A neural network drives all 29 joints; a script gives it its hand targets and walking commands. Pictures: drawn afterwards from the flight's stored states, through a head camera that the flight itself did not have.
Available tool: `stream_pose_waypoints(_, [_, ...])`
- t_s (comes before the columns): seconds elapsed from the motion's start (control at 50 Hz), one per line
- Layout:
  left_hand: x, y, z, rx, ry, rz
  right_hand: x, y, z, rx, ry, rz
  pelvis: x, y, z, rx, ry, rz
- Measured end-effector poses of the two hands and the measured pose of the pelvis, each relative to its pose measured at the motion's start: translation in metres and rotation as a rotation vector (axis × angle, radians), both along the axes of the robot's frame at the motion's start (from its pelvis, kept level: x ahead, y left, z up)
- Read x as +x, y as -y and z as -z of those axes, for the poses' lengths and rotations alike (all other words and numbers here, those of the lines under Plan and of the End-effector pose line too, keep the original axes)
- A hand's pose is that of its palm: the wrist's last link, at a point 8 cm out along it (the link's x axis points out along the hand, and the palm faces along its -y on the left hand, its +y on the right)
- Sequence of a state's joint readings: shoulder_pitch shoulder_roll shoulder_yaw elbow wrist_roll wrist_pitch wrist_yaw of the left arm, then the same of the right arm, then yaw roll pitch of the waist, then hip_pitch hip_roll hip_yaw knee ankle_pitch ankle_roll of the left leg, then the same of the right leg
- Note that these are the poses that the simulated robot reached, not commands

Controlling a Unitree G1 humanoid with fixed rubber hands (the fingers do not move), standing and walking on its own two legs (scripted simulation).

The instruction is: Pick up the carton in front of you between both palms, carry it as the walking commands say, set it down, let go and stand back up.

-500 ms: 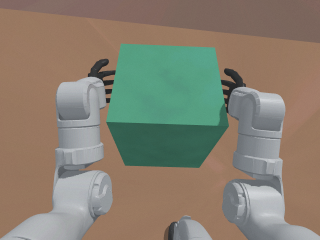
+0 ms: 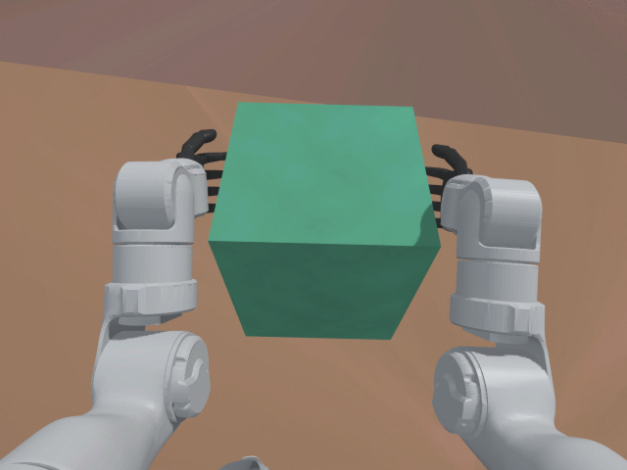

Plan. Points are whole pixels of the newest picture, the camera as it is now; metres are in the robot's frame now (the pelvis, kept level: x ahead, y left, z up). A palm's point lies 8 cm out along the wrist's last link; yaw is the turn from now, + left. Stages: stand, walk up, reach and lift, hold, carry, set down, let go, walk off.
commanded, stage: carry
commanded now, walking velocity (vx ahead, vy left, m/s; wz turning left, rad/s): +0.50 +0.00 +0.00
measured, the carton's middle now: (321, 232) +0.39 +0.00 +0.09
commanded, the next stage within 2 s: none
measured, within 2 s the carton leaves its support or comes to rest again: neither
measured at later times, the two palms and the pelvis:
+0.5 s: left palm (228, 60) +0.65 +0.15 +0.19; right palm (416, 60) +0.68 -0.15 +0.20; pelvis +0.28 -0.03 +0.05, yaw +1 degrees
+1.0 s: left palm out of the picture +0.97 +0.13 +0.24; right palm out of the picture +0.94 -0.16 +0.24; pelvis +0.57 +0.01 +0.08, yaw +0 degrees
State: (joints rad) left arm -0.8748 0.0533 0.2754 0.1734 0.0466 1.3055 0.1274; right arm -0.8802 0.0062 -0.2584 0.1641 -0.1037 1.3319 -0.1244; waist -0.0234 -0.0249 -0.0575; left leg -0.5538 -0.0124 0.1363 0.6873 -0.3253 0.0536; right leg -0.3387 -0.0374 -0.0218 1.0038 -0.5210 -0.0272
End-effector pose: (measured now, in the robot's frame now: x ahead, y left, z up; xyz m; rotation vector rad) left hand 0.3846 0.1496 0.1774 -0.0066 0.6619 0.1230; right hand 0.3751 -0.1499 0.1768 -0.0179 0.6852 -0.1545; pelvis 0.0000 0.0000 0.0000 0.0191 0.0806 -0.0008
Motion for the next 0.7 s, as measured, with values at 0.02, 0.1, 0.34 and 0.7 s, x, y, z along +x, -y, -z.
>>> stream_pose_waypoints(0.02, [0.012,0.003,0.002,0.000,-0.024,0.016,0.006,0.003,0.003,-0.002,-0.025,0.013,0.010,-0.003,-0.004,-0.007,0.000,-0.001])
stream_pose_waypoints(0.1, [0.058,0.016,0.000,-0.001,-0.069,0.054,0.035,0.013,0.004,-0.009,-0.071,0.054,0.048,-0.008,-0.019,-0.027,-0.003,0.001])
stream_pose_waypoints(0.34, [0.202,0.024,-0.031,0.001,0.006,0.002,0.196,0.023,-0.027,0.018,0.005,0.023,0.200,0.016,-0.024,-0.045,-0.009,-0.009])
stream_pose_waypoints(0.7, [0.390,-0.012,-0.057,0.008,0.016,-0.103,0.422,-0.013,-0.058,0.046,0.020,-0.065,0.404,0.017,-0.058,-0.013,-0.019,-0.016])
